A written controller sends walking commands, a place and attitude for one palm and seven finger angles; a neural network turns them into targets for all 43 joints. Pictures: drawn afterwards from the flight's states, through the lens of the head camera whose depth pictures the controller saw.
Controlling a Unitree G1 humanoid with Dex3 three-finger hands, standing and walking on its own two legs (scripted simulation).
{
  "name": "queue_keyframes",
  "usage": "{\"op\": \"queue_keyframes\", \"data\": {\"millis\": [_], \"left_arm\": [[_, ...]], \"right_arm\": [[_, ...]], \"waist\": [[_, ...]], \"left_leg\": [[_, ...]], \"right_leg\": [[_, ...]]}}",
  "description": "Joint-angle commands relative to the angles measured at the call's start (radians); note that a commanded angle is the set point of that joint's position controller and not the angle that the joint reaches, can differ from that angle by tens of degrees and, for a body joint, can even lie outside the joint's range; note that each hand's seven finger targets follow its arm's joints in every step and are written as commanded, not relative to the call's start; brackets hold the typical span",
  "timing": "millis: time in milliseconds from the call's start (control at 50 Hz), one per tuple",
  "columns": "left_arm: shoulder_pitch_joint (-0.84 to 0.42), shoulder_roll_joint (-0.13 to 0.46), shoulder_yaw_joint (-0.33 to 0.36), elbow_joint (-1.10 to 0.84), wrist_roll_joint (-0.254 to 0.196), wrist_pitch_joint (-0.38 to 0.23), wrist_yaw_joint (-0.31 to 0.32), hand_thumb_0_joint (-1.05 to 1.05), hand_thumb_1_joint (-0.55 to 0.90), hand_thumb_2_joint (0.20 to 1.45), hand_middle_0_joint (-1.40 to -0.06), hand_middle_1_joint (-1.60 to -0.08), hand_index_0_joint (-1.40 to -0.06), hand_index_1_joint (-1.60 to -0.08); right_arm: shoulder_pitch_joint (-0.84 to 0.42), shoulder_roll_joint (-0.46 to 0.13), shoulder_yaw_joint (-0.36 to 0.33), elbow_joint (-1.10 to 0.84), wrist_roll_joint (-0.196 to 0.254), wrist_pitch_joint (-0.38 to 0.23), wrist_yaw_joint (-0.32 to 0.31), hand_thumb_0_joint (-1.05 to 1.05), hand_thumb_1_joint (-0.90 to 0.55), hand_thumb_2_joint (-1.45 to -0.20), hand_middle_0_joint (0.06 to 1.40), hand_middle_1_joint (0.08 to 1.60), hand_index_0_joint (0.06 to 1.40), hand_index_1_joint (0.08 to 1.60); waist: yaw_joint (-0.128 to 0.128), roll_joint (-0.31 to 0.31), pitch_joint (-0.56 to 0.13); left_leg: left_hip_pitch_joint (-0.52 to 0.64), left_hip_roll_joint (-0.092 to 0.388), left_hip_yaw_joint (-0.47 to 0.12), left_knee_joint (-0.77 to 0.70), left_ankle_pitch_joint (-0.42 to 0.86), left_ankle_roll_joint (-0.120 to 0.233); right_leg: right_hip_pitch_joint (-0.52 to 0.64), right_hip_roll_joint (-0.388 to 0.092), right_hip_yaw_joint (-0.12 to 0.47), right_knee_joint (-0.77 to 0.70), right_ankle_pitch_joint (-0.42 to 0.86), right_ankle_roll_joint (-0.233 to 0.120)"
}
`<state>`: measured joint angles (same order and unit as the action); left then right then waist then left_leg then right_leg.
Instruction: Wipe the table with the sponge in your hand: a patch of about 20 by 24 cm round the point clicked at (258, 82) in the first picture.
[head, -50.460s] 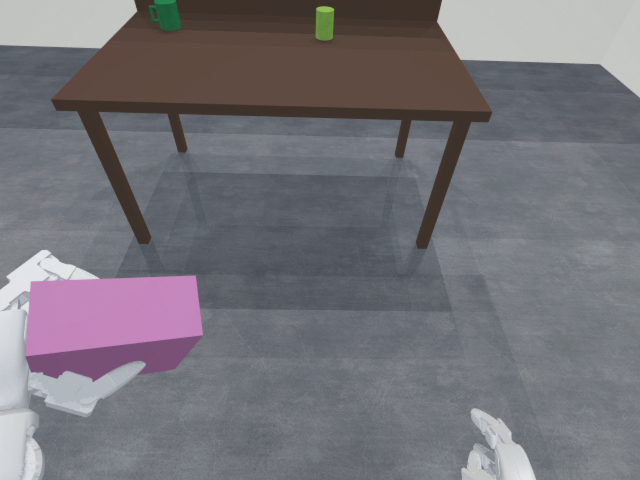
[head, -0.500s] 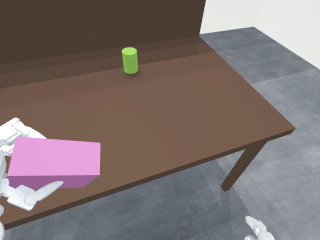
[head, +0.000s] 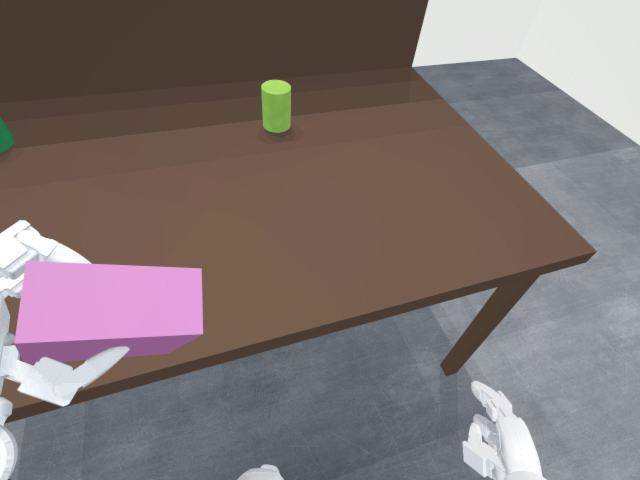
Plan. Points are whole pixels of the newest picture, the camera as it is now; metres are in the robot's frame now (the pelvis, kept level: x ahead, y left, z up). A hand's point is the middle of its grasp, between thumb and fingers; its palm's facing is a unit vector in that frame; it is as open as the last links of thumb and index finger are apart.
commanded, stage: step back with the hand held close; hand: left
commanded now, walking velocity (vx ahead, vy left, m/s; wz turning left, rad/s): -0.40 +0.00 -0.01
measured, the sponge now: (137, 316) +0.23 +0.21 +0.14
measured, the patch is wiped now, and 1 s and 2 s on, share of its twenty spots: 1.00 1.00 1.00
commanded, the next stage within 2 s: stop stepping back and stand still in 0.62 s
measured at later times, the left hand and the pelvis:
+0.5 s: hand (28, 389) +0.15 +0.23 +0.19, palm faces +0.36 -0.85 -0.37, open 10.1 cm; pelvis -0.08 +0.00 +0.01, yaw -2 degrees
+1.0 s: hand out of the picture -0.04 +0.23 +0.18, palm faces +0.43 -0.82 -0.37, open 10.1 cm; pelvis -0.24 -0.02 +0.00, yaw +1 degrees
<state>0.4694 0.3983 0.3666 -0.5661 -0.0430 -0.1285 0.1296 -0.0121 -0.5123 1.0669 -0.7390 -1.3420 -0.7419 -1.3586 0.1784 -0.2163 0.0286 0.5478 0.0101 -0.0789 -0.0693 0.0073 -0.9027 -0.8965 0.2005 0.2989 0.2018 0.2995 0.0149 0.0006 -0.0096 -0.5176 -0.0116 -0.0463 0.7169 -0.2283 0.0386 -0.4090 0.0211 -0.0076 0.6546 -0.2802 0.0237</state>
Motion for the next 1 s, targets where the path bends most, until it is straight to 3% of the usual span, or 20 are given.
{"op": "queue_keyframes", "data": {"millis": [0,60,120,160,220,260,300,340,440,520,560,580,600,640,720,760,800,820,860,980], "left_arm": [[-0.101,0.138,0.102,-0.249,0.01,-0.084,0.018,0.0,0.1,1.3,-1.2,-1.6,-1.2,-1.6],[-0.082,0.142,0.106,-0.244,0.009,-0.086,0.012,0.0,0.1,1.3,-1.2,-1.6,-1.2,-1.6],[-0.057,0.194,0.124,-0.255,-0.013,-0.091,0.026,0.0,0.1,1.3,-1.2,-1.6,-1.2,-1.6],[-0.054,0.176,0.098,-0.281,-0.014,-0.092,0.031,0.0,0.1,1.3,-1.2,-1.6,-1.2,-1.6],[-0.024,0.24,0.18,-0.274,-0.015,-0.087,0.039,0.0,0.1,1.3,-1.2,-1.6,-1.2,-1.6],[0.006,0.201,0.176,-0.319,-0.013,-0.102,0.042,0.0,0.1,1.3,-1.2,-1.6,-1.2,-1.6],[0.009,0.197,0.179,-0.325,-0.012,-0.105,0.036,0.0,0.1,1.3,-1.2,-1.6,-1.2,-1.6],[-0.036,0.146,0.127,-0.334,-0.021,-0.091,0.038,0.0,0.1,1.3,-1.2,-1.6,-1.2,-1.6],[-0.04,0.106,0.07,-0.279,-0.014,-0.059,0.03,0.0,0.1,1.3,-1.2,-1.6,-1.2,-1.6],[0.022,0.182,0.156,-0.231,-0.004,-0.078,0.022,0.0,0.1,1.3,-1.2,-1.6,-1.2,-1.6],[-0.018,0.14,0.094,-0.227,-0.011,-0.101,0.012,0.0,0.1,1.3,-1.2,-1.6,-1.2,-1.6],[-0.014,0.162,0.095,-0.215,-0.02,-0.097,0.018,0.0,0.1,1.3,-1.2,-1.6,-1.2,-1.6],[-0.006,0.159,0.103,-0.21,-0.02,-0.084,0.021,0.0,0.1,1.3,-1.2,-1.6,-1.2,-1.6],[-0.023,0.167,0.123,-0.226,-0.021,-0.076,0.02,0.0,0.1,1.3,-1.2,-1.6,-1.2,-1.6],[-0.041,0.202,0.151,-0.21,-0.017,-0.086,0.032,0.0,0.1,1.3,-1.2,-1.6,-1.2,-1.6],[-0.049,0.173,0.136,-0.255,-0.021,-0.097,0.031,0.0,0.1,1.3,-1.2,-1.6,-1.2,-1.6],[-0.08,0.192,0.148,-0.317,-0.024,-0.1,0.043,0.0,0.1,1.3,-1.2,-1.6,-1.2,-1.6],[-0.044,0.221,0.179,-0.27,-0.026,-0.095,0.048,0.0,0.1,1.3,-1.2,-1.6,-1.2,-1.6],[-0.093,0.181,0.135,-0.28,0.0,-0.081,0.043,0.0,0.1,1.3,-1.2,-1.6,-1.2,-1.6],[-0.148,0.126,0.075,-0.115,0.008,-0.072,0.007,0.0,0.1,1.3,-1.2,-1.6,-1.2,-1.6]], "right_arm": [[-0.064,-0.153,-0.067,-0.136,-0.015,-0.063,0.001,0.0,-0.9,-0.9,0.2,0.3,0.2,0.3],[-0.064,-0.148,-0.068,-0.139,-0.012,-0.056,0.008,0.0,-0.9,-0.9,0.2,0.3,0.2,0.3],[-0.04,-0.132,-0.079,-0.123,-0.005,-0.034,0.011,0.0,-0.9,-0.9,0.2,0.3,0.2,0.3],[-0.058,-0.096,-0.065,-0.124,-0.003,-0.015,0.019,0.0,-0.9,-0.9,0.2,0.3,0.2,0.3],[-0.073,-0.113,-0.068,-0.128,-0.001,0.004,0.01,0.0,-0.9,-0.9,0.2,0.3,0.2,0.3],[-0.073,-0.141,-0.085,-0.148,-0.005,-0.014,0.006,0.0,-0.9,-0.9,0.2,0.3,0.2,0.3],[-0.023,-0.13,-0.093,-0.118,-0.029,-0.048,0.022,0.0,-0.9,-0.9,0.2,0.3,0.2,0.3],[0.005,-0.12,-0.092,-0.075,-0.02,-0.071,0.031,0.0,-0.9,-0.9,0.2,0.3,0.2,0.3],[-0.054,-0.124,-0.069,-0.091,-0.01,-0.083,0.037,0.0,-0.9,-0.9,0.2,0.3,0.2,0.3],[-0.054,-0.144,-0.068,-0.108,-0.011,-0.082,0.029,0.0,-0.9,-0.9,0.2,0.3,0.2,0.3],[-0.035,-0.119,-0.078,-0.111,0.009,-0.078,0.021,0.0,-0.9,-0.9,0.2,0.3,0.2,0.3],[-0.036,-0.123,-0.106,-0.117,0.025,-0.072,0.014,0.0,-0.9,-0.9,0.2,0.3,0.2,0.3],[-0.068,-0.101,-0.097,-0.115,0.018,-0.059,0.015,0.0,-0.9,-0.9,0.2,0.3,0.2,0.3],[-0.091,-0.043,-0.048,-0.133,0.0,-0.03,0.02,0.0,-0.9,-0.9,0.2,0.3,0.2,0.3],[-0.066,-0.1,-0.062,-0.123,0.005,-0.032,-0.002,0.0,-0.9,-0.9,0.2,0.3,0.2,0.3],[-0.025,-0.128,-0.078,-0.141,0.015,-0.043,-0.008,0.0,-0.9,-0.9,0.2,0.3,0.2,0.3],[-0.02,-0.15,-0.098,-0.148,0.018,-0.081,-0.008,0.0,-0.9,-0.9,0.2,0.3,0.2,0.3],[0.005,-0.127,-0.094,-0.129,0.015,-0.102,-0.006,0.0,-0.9,-0.9,0.2,0.3,0.2,0.3],[-0.026,-0.123,-0.088,-0.08,0.012,-0.11,0.024,0.0,-0.9,-0.9,0.2,0.3,0.2,0.3],[-0.048,-0.145,-0.059,-0.07,0.011,-0.09,0.028,0.0,-0.9,-0.9,0.2,0.3,0.2,0.3]], "waist": [[-0.005,0.212,-0.123],[-0.01,0.1,-0.112],[-0.028,-0.125,-0.144],[-0.045,-0.146,-0.193],[-0.043,-0.05,-0.137],[-0.018,0.248,-0.194],[-0.028,0.29,-0.212],[-0.026,0.181,-0.221],[-0.01,0.239,-0.146],[0.001,0.148,-0.151],[-0.013,-0.123,-0.133],[-0.011,-0.315,-0.155],[-0.016,-0.277,-0.17],[-0.042,-0.134,-0.139],[-0.046,-0.11,-0.159],[-0.055,0.043,-0.202],[-0.049,0.309,-0.147],[-0.072,0.35,-0.148],[-0.065,0.242,-0.041],[-0.014,0.135,-0.037]], "left_leg": [[-0.025,0.215,-0.261,-0.336,-0.194,0.075],[-0.059,0.155,-0.182,-0.216,-0.296,0.047],[0.103,0.01,-0.022,0.162,-0.248,-0.055],[0.153,0.023,-0.008,0.253,-0.162,-0.063],[0.14,0.083,-0.06,-0.093,-0.09,-0.033],[0.22,0.278,-0.275,-0.302,0.267,0.066],[0.232,0.345,-0.328,-0.36,0.224,0.116],[0.418,0.324,-0.224,-0.246,0.632,0.114],[0.236,0.276,-0.172,-0.331,0.254,0.052],[0.095,0.222,-0.146,-0.228,-0.11,0.024],[0.074,0.059,0.02,0.126,-0.279,-0.063],[0.125,-0.019,0.038,0.454,-0.267,-0.094],[0.09,0.013,-0.026,0.608,-0.299,-0.093],[0.05,0.054,-0.05,0.553,-0.289,-0.081],[0.149,0.062,-0.001,0.054,-0.261,-0.047],[0.3,0.079,0.048,-0.247,-0.124,-0.013],[0.371,0.3,-0.156,-0.409,0.18,0.077],[0.342,0.342,-0.272,-0.384,0.119,0.13],[0.139,0.317,-0.263,-0.367,-0.06,0.166],[-0.061,0.174,-0.063,-0.152,-0.44,0.058]], "right_leg": [[0.161,0.022,0.042,0.019,-0.017,-0.017],[0.172,-0.032,0.093,-0.101,0.115,-0.043],[-0.048,-0.284,0.303,-0.265,0.224,-0.18],[-0.033,-0.356,0.28,-0.232,0.516,-0.198],[-0.017,-0.271,0.169,-0.083,0.466,-0.117],[-0.074,-0.03,0.02,0.167,0.045,-0.007],[-0.152,0.022,0.082,0.454,-0.273,-0.005],[-0.24,0.003,0.1,0.386,-0.249,0.0],[0.034,0.008,0.036,0.041,-0.098,-0.005],[0.224,0.005,0.009,-0.236,0.152,-0.011],[0.112,-0.17,0.127,-0.31,0.302,-0.119],[-0.047,-0.362,0.32,-0.385,0.321,-0.219],[-0.065,-0.398,0.314,-0.345,0.46,-0.255],[-0.051,-0.348,0.235,-0.253,0.509,-0.208],[-0.01,-0.306,0.206,-0.145,0.408,-0.137],[-0.03,-0.195,0.144,-0.004,0.202,-0.086],[-0.199,0.008,-0.001,0.347,-0.188,-0.013],[-0.287,-0.001,0.062,0.511,-0.246,0.0],[-0.252,-0.055,0.136,0.601,-0.108,0.001],[0.22,-0.001,-0.072,-0.051,-0.032,-0.019]]}}
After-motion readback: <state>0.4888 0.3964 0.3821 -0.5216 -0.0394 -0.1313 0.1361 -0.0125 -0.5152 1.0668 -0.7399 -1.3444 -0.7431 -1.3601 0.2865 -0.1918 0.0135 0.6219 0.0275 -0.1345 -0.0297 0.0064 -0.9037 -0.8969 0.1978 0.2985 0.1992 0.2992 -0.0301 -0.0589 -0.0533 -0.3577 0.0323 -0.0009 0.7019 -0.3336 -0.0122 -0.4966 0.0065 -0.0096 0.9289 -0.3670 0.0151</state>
